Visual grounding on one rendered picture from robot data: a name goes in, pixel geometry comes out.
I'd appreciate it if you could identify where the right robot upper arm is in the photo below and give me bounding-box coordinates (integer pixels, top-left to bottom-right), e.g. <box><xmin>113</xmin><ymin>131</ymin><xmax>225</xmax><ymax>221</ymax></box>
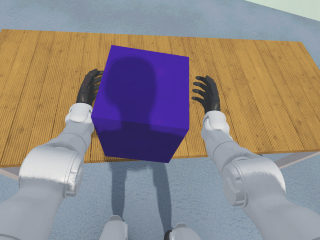
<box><xmin>222</xmin><ymin>157</ymin><xmax>320</xmax><ymax>240</ymax></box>

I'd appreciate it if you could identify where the table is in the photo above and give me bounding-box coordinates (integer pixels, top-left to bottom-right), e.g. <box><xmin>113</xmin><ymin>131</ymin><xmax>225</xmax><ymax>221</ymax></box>
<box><xmin>0</xmin><ymin>29</ymin><xmax>320</xmax><ymax>181</ymax></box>

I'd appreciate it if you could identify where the robot right hand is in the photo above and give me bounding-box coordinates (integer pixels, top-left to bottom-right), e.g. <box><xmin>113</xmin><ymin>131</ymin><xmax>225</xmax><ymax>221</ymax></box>
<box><xmin>191</xmin><ymin>75</ymin><xmax>221</xmax><ymax>114</ymax></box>

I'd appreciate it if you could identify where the robot right forearm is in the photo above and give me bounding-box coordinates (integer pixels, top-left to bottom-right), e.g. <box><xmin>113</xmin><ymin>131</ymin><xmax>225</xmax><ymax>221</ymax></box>
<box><xmin>201</xmin><ymin>110</ymin><xmax>286</xmax><ymax>192</ymax></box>

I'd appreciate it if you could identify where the robot left forearm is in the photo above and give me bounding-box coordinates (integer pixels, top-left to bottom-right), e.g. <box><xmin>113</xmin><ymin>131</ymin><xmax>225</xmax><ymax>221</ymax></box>
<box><xmin>18</xmin><ymin>103</ymin><xmax>94</xmax><ymax>188</ymax></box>

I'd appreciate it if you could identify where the left robot upper arm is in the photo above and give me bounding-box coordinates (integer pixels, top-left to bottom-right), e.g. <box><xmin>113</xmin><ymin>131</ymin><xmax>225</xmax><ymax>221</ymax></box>
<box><xmin>0</xmin><ymin>145</ymin><xmax>84</xmax><ymax>240</ymax></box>

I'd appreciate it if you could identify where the right robot thigh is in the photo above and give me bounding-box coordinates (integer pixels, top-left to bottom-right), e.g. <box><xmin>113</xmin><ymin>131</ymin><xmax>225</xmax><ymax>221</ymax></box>
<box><xmin>169</xmin><ymin>227</ymin><xmax>201</xmax><ymax>240</ymax></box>

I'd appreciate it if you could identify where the robot left shin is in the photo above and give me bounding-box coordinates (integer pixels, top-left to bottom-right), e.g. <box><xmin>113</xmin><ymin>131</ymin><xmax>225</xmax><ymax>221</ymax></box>
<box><xmin>105</xmin><ymin>215</ymin><xmax>123</xmax><ymax>225</ymax></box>

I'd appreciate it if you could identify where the carton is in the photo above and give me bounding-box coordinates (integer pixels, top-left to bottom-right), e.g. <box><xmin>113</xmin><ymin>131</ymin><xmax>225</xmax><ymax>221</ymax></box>
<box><xmin>91</xmin><ymin>45</ymin><xmax>189</xmax><ymax>163</ymax></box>

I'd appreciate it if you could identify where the robot left hand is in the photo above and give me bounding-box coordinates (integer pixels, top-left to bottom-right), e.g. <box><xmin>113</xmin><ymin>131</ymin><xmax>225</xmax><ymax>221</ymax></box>
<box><xmin>76</xmin><ymin>69</ymin><xmax>104</xmax><ymax>106</ymax></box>

